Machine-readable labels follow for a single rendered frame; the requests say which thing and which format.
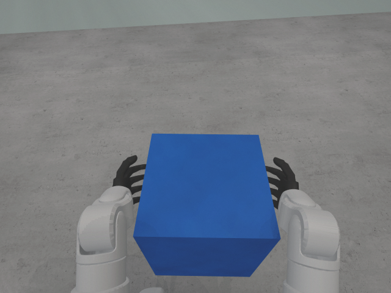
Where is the carton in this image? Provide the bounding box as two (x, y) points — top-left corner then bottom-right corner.
(133, 134), (280, 277)

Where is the left robot hand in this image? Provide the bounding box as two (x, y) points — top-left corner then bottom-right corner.
(113, 155), (146, 204)

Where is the robot right forearm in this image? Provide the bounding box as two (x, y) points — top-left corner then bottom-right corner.
(278, 189), (340, 293)

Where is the right robot hand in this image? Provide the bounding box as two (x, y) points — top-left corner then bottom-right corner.
(265, 157), (299, 210)

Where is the robot left forearm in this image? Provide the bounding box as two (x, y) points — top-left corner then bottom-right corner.
(71, 186), (134, 293)

